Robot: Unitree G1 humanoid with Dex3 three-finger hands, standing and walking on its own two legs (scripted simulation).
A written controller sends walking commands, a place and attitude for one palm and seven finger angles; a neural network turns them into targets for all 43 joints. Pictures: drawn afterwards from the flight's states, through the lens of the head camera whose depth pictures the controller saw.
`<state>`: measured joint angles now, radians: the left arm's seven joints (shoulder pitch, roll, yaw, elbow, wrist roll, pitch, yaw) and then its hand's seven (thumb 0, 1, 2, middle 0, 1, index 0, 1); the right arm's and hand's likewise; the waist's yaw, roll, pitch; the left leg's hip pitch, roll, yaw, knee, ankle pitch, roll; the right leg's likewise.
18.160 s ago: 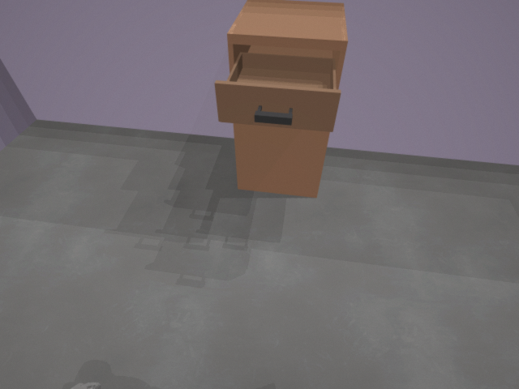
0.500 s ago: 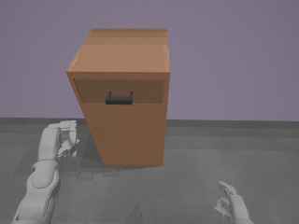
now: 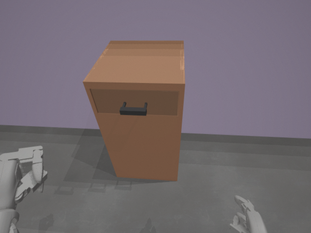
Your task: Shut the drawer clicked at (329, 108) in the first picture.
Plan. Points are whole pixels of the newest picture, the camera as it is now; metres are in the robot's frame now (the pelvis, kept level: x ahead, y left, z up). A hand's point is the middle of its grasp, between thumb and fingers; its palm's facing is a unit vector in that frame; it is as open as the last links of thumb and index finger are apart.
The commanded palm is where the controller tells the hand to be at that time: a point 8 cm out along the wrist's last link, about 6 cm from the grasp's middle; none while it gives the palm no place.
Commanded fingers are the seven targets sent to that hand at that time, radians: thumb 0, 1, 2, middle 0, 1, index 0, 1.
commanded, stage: draw the hand back to the body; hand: left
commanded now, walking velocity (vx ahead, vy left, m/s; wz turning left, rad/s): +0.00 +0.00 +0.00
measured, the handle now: (134, 107) +0.63 +0.19 -0.07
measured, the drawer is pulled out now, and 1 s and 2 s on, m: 0.00 0.00 0.00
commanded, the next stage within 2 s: step back with the hand held close in 0.04 s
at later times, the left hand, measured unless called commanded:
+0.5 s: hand (50, 172) +0.18 +0.24 +0.15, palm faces +0.27 -0.83 -0.50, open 3.2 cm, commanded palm +0.12 +0.29 +0.17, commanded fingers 0.00 0.90 0.90 -1.40 -1.60 -1.40 -1.60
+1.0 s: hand (0, 211) +0.10 +0.28 +0.16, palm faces +0.35 -0.78 -0.51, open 3.2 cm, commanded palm +0.03 +0.32 +0.17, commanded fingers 0.00 0.90 0.90 -1.40 -1.60 -1.40 -1.60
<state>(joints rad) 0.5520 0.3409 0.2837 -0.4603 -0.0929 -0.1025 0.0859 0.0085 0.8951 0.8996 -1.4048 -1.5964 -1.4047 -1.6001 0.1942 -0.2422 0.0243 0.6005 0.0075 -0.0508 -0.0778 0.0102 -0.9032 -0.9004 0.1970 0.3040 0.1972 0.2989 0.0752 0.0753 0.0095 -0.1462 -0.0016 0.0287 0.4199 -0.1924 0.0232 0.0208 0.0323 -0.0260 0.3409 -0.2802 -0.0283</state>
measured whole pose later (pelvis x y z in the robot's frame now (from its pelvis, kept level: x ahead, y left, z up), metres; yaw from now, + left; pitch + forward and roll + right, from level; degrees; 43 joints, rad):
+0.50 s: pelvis -0.01 +0.01 +0.00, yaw -1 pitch +1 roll -1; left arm 0.63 0.39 0.33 -0.50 -0.07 -0.18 0.09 0.01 0.89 0.90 -1.40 -1.60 -1.40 -1.60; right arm 0.18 -0.24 -0.02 0.55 0.01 0.05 -0.08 0.01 -0.90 -0.90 0.20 0.30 0.20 0.30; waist 0.01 0.06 0.02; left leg -0.27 0.00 0.05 0.42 -0.16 0.04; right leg -0.13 0.03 -0.01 0.38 -0.26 -0.01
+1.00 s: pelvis -0.09 +0.03 -0.01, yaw +3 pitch +1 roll -3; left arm 0.62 0.43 0.38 -0.58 -0.02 -0.24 0.12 0.01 0.89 0.90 -1.41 -1.60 -1.40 -1.60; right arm 0.21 -0.21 -0.01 0.53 -0.01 -0.03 -0.09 0.01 -0.90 -0.90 0.20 0.30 0.20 0.30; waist -0.02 0.04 0.02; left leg -0.45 -0.02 0.02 0.49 -0.10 0.08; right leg -0.26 0.07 0.02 0.62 -0.29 0.01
